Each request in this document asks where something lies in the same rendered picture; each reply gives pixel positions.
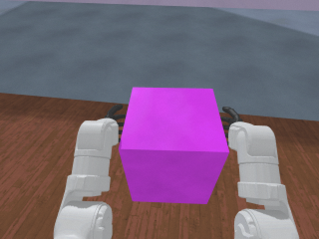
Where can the right robot forearm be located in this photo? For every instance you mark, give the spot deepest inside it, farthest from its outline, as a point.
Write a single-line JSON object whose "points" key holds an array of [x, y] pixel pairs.
{"points": [[259, 174]]}

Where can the robot right hand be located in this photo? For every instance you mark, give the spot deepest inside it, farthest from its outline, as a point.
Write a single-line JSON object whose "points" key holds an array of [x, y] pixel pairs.
{"points": [[236, 118]]}

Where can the carton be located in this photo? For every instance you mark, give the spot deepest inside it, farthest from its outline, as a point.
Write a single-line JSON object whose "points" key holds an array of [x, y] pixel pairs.
{"points": [[173, 146]]}

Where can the robot left hand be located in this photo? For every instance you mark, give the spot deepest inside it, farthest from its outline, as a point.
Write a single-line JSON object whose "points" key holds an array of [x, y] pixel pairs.
{"points": [[110, 115]]}

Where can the robot right upper arm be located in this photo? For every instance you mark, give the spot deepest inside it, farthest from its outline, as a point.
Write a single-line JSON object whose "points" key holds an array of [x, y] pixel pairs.
{"points": [[263, 224]]}

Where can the left robot forearm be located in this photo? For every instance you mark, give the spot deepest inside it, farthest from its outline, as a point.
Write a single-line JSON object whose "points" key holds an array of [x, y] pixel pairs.
{"points": [[90, 171]]}

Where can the robot left upper arm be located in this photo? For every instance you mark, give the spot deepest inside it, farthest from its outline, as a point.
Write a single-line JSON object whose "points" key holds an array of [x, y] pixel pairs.
{"points": [[85, 220]]}

